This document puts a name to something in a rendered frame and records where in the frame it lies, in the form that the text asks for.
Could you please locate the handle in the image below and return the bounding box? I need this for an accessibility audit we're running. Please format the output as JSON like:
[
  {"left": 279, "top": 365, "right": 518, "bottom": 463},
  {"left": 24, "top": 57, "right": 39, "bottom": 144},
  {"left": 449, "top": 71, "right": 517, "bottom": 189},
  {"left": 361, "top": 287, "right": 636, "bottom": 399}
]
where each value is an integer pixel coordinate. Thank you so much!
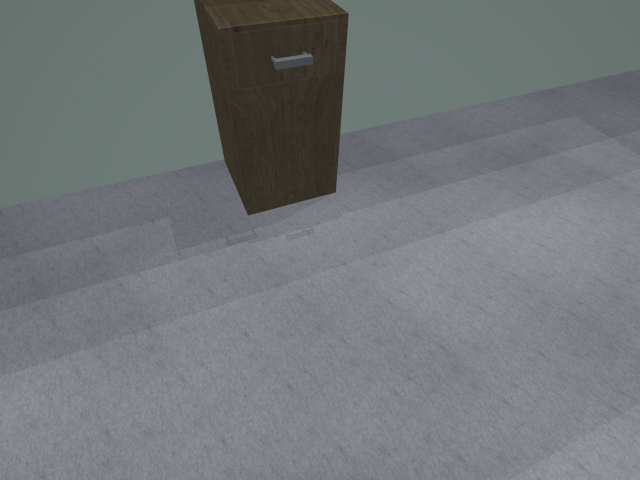
[{"left": 271, "top": 52, "right": 313, "bottom": 70}]

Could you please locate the drawer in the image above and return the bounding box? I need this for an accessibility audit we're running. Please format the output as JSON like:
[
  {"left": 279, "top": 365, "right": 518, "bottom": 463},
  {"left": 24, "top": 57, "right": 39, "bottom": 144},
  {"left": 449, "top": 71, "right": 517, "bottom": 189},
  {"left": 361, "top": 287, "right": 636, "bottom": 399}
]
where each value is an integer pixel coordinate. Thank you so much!
[{"left": 226, "top": 20, "right": 342, "bottom": 90}]

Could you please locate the cabinet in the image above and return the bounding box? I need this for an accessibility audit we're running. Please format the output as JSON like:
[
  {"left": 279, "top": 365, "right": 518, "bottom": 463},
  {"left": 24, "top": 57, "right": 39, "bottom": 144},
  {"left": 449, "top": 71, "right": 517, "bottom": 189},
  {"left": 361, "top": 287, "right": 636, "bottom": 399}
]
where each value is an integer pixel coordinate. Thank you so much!
[{"left": 194, "top": 0, "right": 349, "bottom": 215}]

